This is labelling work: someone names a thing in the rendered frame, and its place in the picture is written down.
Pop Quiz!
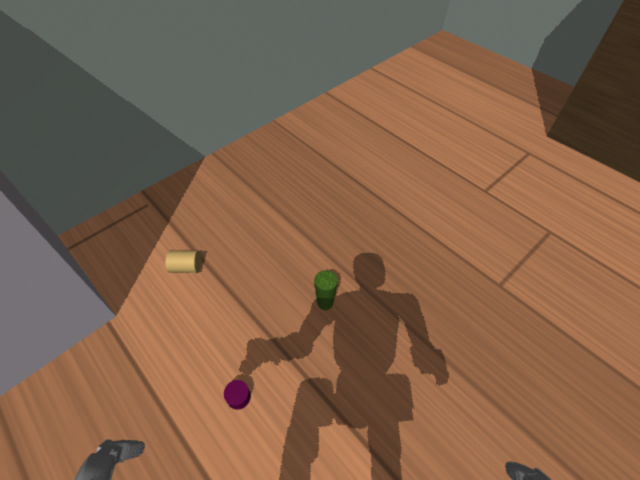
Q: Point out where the left robot hand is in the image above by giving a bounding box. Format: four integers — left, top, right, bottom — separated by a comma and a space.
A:
74, 440, 145, 480

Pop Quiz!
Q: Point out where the right robot hand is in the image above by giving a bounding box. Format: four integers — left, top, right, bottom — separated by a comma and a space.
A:
505, 462, 551, 480

